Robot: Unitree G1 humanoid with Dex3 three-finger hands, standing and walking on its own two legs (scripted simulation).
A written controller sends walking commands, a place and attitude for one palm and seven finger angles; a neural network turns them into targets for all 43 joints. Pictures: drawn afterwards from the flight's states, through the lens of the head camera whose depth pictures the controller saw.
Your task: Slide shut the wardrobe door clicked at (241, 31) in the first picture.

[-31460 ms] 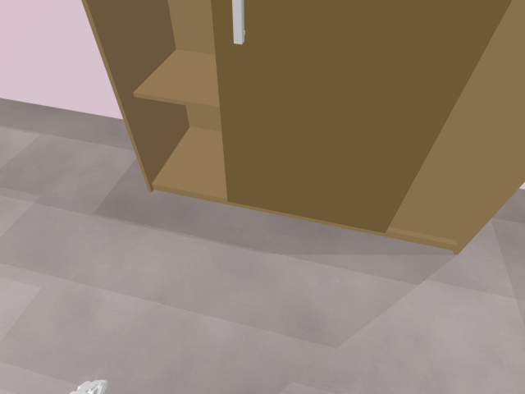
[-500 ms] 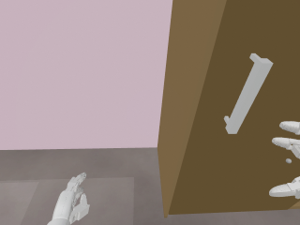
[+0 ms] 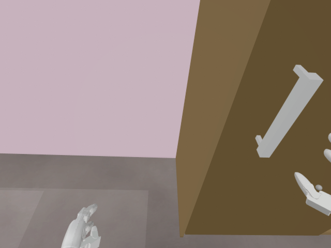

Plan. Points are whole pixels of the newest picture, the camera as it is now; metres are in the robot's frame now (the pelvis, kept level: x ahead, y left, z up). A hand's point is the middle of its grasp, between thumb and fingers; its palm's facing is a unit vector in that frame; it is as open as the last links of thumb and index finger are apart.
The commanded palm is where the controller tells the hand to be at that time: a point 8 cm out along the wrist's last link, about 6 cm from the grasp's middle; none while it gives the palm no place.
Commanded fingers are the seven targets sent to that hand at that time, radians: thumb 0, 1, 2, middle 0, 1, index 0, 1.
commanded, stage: draw the hand back to the body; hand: right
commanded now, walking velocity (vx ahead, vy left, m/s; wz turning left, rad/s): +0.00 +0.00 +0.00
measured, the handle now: (279, 115) +0.35 -0.25 +0.19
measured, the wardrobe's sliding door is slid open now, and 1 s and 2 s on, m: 0.00 0.00 0.00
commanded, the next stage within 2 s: step back with the hand held close in 0.52 s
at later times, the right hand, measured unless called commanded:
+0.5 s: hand (313, 190) +0.19 -0.26 +0.16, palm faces +0.48 +0.80 -0.37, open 7.4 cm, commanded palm +0.14 -0.29 +0.17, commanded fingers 0.00 -0.90 -0.90 0.20 0.30 0.20 0.30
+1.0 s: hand (328, 203) +0.16 -0.27 +0.15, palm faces +0.38 +0.79 -0.48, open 7.4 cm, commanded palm +0.10 -0.31 +0.17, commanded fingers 0.00 -0.90 -0.90 0.20 0.30 0.20 0.30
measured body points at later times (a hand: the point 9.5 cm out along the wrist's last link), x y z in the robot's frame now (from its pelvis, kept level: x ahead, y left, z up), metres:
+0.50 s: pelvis +0.00 +0.01 +0.00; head -0.02 +0.03 +0.45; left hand +0.20 +0.22 -0.08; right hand +0.16 -0.30 +0.18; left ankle -0.02 +0.13 -0.74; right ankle +0.00 -0.10 -0.74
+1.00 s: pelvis -0.04 -0.01 +0.00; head -0.03 -0.01 +0.45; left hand +0.14 +0.23 -0.08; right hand +0.14 -0.31 +0.18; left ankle -0.02 +0.13 -0.74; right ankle +0.00 -0.10 -0.74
